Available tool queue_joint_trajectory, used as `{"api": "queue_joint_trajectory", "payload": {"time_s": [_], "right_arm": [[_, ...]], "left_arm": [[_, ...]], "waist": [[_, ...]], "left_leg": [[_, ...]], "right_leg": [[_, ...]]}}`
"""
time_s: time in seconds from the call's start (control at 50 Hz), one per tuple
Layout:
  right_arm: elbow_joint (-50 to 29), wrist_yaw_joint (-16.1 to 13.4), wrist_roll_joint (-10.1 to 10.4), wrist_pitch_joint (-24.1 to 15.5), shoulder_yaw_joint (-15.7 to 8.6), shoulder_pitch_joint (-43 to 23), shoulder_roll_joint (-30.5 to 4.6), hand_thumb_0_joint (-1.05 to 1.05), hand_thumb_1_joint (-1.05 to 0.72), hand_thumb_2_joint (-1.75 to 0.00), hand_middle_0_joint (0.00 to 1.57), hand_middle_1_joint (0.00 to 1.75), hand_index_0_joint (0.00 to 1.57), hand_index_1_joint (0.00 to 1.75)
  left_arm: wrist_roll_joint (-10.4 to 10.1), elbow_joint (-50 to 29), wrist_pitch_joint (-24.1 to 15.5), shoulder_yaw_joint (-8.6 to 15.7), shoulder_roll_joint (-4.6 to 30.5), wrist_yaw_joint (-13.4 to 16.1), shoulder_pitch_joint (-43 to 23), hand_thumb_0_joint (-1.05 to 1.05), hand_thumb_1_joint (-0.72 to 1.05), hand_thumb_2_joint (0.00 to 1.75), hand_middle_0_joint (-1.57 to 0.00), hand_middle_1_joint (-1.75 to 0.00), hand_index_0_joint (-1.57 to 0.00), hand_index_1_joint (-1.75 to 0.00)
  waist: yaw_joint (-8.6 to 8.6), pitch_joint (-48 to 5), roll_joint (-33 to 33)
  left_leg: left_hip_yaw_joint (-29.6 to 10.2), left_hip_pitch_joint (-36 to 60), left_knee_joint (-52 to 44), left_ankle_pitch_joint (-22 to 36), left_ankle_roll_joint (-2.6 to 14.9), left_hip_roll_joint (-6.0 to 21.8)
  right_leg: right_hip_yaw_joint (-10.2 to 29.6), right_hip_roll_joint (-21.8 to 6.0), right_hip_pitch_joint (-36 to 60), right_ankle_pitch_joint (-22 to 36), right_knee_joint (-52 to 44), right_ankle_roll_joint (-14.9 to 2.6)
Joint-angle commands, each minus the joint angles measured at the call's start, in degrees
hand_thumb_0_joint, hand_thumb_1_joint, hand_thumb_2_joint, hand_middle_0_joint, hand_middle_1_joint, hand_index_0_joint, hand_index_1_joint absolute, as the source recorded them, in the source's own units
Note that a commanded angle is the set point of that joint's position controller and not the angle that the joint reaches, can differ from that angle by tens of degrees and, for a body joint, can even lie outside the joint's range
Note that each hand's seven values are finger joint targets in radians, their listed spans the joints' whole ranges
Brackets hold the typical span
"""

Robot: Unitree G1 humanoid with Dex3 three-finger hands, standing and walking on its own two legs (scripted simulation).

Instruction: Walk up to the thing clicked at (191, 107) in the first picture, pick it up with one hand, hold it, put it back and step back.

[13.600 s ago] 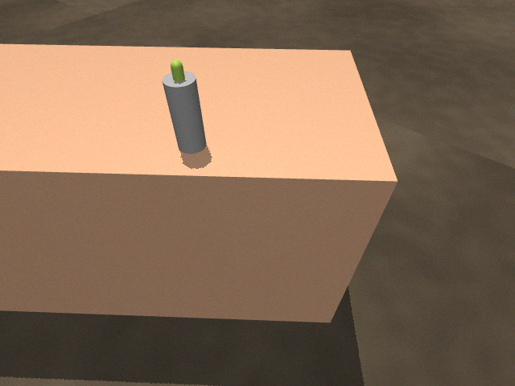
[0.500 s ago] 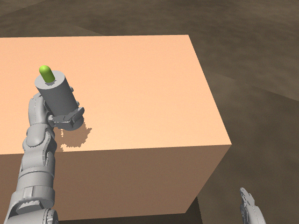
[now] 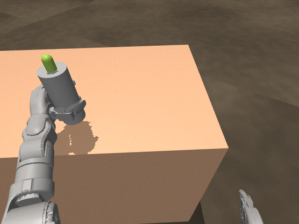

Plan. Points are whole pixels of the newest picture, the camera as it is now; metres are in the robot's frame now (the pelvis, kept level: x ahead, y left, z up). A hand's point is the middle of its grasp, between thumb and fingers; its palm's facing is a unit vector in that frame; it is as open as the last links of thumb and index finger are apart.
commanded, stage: settle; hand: left
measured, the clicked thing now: (62, 90) +0.41 +0.22 +0.19
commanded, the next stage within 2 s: lift in 0.14 s
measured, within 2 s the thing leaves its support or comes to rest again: neither
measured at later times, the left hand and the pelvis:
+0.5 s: hand (65, 91) +0.40 +0.21 +0.20, palm faces +0.23 -0.97 -0.01, open 8.9 cm; pelvis -0.01 +0.00 +0.01, yaw +0 degrees
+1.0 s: hand (57, 74) +0.36 +0.19 +0.27, palm faces +0.19 -0.98 +0.01, open 9.0 cm; pelvis -0.01 +0.00 +0.01, yaw +1 degrees
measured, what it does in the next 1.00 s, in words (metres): stands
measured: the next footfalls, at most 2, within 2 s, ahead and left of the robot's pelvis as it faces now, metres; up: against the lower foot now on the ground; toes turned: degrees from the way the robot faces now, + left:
none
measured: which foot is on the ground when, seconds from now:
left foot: down 0.00-1.00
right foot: down 0.00-1.00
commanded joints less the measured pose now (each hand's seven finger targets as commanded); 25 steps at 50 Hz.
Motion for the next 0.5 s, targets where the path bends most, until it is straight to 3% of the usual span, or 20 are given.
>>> {"api": "queue_joint_trajectory", "payload": {"time_s": [0.0,0.04,0.08,0.1,0.12,0.14,0.16,0.18,0.22,0.24,0.28,0.3,0.32,0.34,0.36,0.38,0.4,0.44,0.46,0.48], "right_arm": [[-9.9,-0.8,0.0,-4.0,-2.9,-3.8,-7.6,0.00,0.54,-0.05,0.05,0.05,0.05,0.05],[-10.1,-0.6,0.0,-4.4,-2.4,-4.4,-6.9,0.00,0.54,-0.05,0.05,0.05,0.05,0.05],[-10.6,-0.8,0.0,-5.0,-3.2,-5.3,-8.0,0.00,0.54,-0.05,0.05,0.05,0.05,0.05],[-9.7,-0.5,-0.1,-5.0,-1.6,-3.5,-6.0,0.00,0.54,-0.05,0.05,0.05,0.05,0.05],[-8.4,-0.4,-0.1,-5.1,-1.7,-2.9,-6.0,0.00,0.54,-0.05,0.05,0.05,0.05,0.05],[-10.2,-0.5,0.0,-5.5,-2.5,-5.3,-6.9,0.00,0.54,-0.05,0.05,0.05,0.05,0.05],[-8.3,-0.6,-0.2,-5.5,-2.8,-4.3,-7.4,0.00,0.54,-0.05,0.05,0.05,0.05,0.05],[-7.7,-0.6,-0.1,-5.6,-2.6,-3.8,-7.0,0.00,0.55,-0.05,0.05,0.05,0.05,0.05],[-6.6,-0.2,-0.1,-6.0,-1.1,-5.8,-5.4,0.00,0.55,-0.05,0.05,0.05,0.05,0.05],[-9.0,-0.6,-0.2,-6.6,-3.2,-7.2,-8.3,0.00,0.55,-0.05,0.05,0.05,0.05,0.05],[-11.2,-0.9,-0.2,-7.0,-3.4,-6.8,-8.8,0.00,0.55,-0.05,0.05,0.05,0.05,0.05],[-10.9,-1.0,-0.2,-7.0,-3.7,-5.9,-9.0,0.00,0.55,-0.05,0.05,0.05,0.05,0.05],[-8.2,-0.8,-0.3,-6.9,-2.2,-3.5,-6.4,0.00,0.55,-0.05,0.05,0.05,0.05,0.05],[-8.1,-0.7,-0.1,-7.0,-2.5,-4.7,-6.6,0.00,0.55,-0.05,0.05,0.05,0.05,0.05],[-8.8,-0.9,-0.1,-7.5,-3.8,-5.7,-8.3,0.00,0.54,-0.05,0.05,0.05,0.05,0.05],[-8.8,-0.8,0.0,-7.7,-3.3,-5.9,-7.7,0.00,0.54,-0.05,0.05,0.05,0.05,0.05],[-11.1,-0.8,0.0,-8.0,-2.3,-6.3,-6.9,0.00,0.54,-0.05,0.05,0.05,0.05,0.05],[-12.5,-1.0,-0.1,-8.5,-3.4,-5.7,-7.8,0.00,0.54,-0.05,0.05,0.05,0.05,0.05],[-12.4,-1.1,-0.2,-8.7,-4.5,-5.1,-8.9,0.00,0.54,-0.05,0.05,0.05,0.05,0.05],[-4.2,-0.4,-0.1,-7.8,-1.3,-1.5,-3.8,0.00,0.55,-0.05,0.05,0.05,0.05,0.05]], "left_arm": [[-1.0,-17.0,-4.1,5.0,16.4,0.0,-29.9,0.00,0.19,1.29,-1.30,-1.39,-1.30,-1.41],[-1.0,-16.2,-3.6,3.1,14.1,-0.2,-30.5,0.00,0.21,1.30,-1.29,-1.39,-1.30,-1.41],[-0.9,-20.4,-4.0,5.3,17.9,0.3,-34.5,0.00,0.21,1.29,-1.29,-1.39,-1.29,-1.40],[-0.5,-18.0,-3.7,4.8,17.2,0.3,-33.9,0.00,0.20,1.29,-1.29,-1.38,-1.30,-1.40],[-0.6,-14.6,-3.1,3.4,14.4,0.1,-32.4,0.00,0.20,1.30,-1.28,-1.39,-1.29,-1.41],[-0.8,-17.7,-3.4,3.0,14.7,0.0,-33.5,0.00,0.20,1.30,-1.29,-1.40,-1.30,-1.41],[-0.7,-15.7,-3.0,3.1,15.0,0.1,-33.4,0.00,0.23,1.31,-1.28,-1.39,-1.29,-1.41],[-0.5,-18.1,-3.0,4.1,17.1,0.3,-34.8,0.00,0.23,1.31,-1.29,-1.39,-1.30,-1.41],[-0.5,-16.5,-2.6,1.8,14.3,0.1,-35.4,0.00,0.24,1.30,-1.28,-1.38,-1.29,-1.40],[-1.0,-18.5,-2.9,4.3,16.9,0.3,-37.2,0.00,0.25,1.29,-1.26,-1.39,-1.28,-1.39],[-0.5,-19.3,-2.8,5.0,17.9,1.0,-35.9,0.00,0.26,1.31,-1.26,-1.40,-1.28,-1.40],[-0.4,-19.4,-2.6,4.9,17.4,1.2,-35.0,0.00,0.26,1.30,-1.26,-1.40,-1.29,-1.40],[-0.5,-18.1,-2.0,3.5,14.5,1.2,-33.2,0.00,0.23,1.31,-1.26,-1.40,-1.28,-1.41],[-0.8,-18.8,-1.6,1.8,12.5,1.2,-33.1,0.00,0.24,1.30,-1.26,-1.40,-1.28,-1.40],[-1.0,-18.6,-1.0,2.6,13.1,1.3,-32.8,0.00,0.24,1.30,-1.26,-1.39,-1.28,-1.40],[-0.8,-20.9,-0.7,2.5,13.8,1.6,-33.6,0.00,0.24,1.31,-1.26,-1.40,-1.28,-1.40],[-0.5,-26.2,-0.9,4.3,17.0,2.0,-36.6,0.00,0.21,1.32,-1.27,-1.41,-1.29,-1.42],[-0.4,-26.0,0.2,3.7,14.8,2.2,-34.7,0.00,0.17,1.32,-1.27,-1.42,-1.29,-1.43],[-0.5,-27.7,0.6,4.2,15.4,2.4,-34.7,0.00,0.18,1.33,-1.27,-1.43,-1.29,-1.43],[-0.5,-21.9,2.1,1.3,11.1,1.9,-30.1,0.00,0.21,1.33,-1.26,-1.42,-1.29,-1.42]], "waist": [[-0.23,-17.2,0.7],[-0.38,-16.6,0.5],[0.28,-18.0,3.3],[-0.13,-17.9,2.7],[-0.32,-15.6,1.1],[-0.19,-16.3,2.1],[-0.66,-16.6,2.5],[-0.20,-17.9,2.9],[0.00,-15.6,3.7],[-0.41,-18.4,2.0],[-0.21,-20.3,0.9],[-0.15,-18.7,1.2],[0.16,-17.1,1.5],[0.20,-16.1,1.7],[-0.15,-17.1,1.1],[0.34,-18.1,2.3],[0.81,-20.8,4.2],[0.32,-19.6,2.7],[0.43,-19.2,2.7],[0.84,-12.9,3.7]], "left_leg": [[0.2,18.1,-4.0,16.8,1.68,-1.3],[0.5,17.9,-4.3,15.5,1.80,-1.6],[0.3,19.0,-5.3,14.2,1.35,-1.5],[0.3,19.2,-5.2,14.9,1.51,-1.5],[0.0,18.8,-5.9,13.3,1.47,-1.2],[0.2,19.0,-6.0,13.0,1.44,-1.4],[0.3,19.7,-5.7,13.7,1.64,-1.5],[0.2,20.2,-5.9,15.1,1.60,-1.4],[0.1,19.4,-6.7,12.0,1.39,-1.4],[0.1,20.8,-6.7,12.9,1.46,-1.4],[0.1,21.3,-6.8,14.2,1.63,-1.6],[0.2,21.3,-7.1,14.4,1.50,-1.6],[0.2,21.3,-7.2,14.6,1.56,-1.5],[0.1,21.0,-7.8,13.4,1.48,-1.6],[0.0,22.4,-7.8,13.9,1.58,-1.4],[0.0,23.0,-8.1,14.7,1.42,-1.4],[0.1,24.4,-7.9,17.1,1.23,-1.3],[-0.1,25.2,-8.0,19.6,1.17,-1.0],[-0.1,24.8,-8.2,19.5,1.14,-1.0],[0.0,22.1,-9.1,16.3,1.17,-1.4]], "right_leg": [[-1.7,0.7,-0.9,20.0,-6.7,-0.09],[-1.3,0.4,-1.4,19.4,-7.6,0.03],[-1.6,0.4,-0.6,17.7,-7.9,-0.41],[-1.6,0.4,-0.4,18.4,-8.1,-0.29],[-1.9,0.7,-1.4,16.5,-8.4,-0.41],[-1.6,0.5,-0.6,16.6,-8.7,-0.40],[-1.4,0.3,-1.2,17.4,-8.8,-0.31],[-1.5,0.4,-0.6,18.6,-9.0,-0.32],[-1.6,0.4,-1.5,15.5,-9.6,-0.59],[-1.6,0.4,0.2,16.7,-9.9,-0.35],[-1.6,0.3,2.3,18.2,-10.1,-0.25],[-1.8,0.4,2.1,18.2,-10.1,-0.33],[-2.0,0.5,1.5,18.1,-10.2,-0.35],[-1.9,0.5,0.9,16.7,-10.7,-0.51],[-2.1,0.6,0.9,17.0,-10.8,-0.41],[-2.2,0.7,1.4,17.5,-10.8,-0.55],[-2.3,0.7,2.8,19.6,-10.6,-0.65],[-2.8,1.1,3.9,21.6,-10.4,-0.62],[-2.8,1.1,4.4,21.7,-10.7,-0.66],[-2.7,1.0,2.1,18.9,-11.4,-0.84]]}}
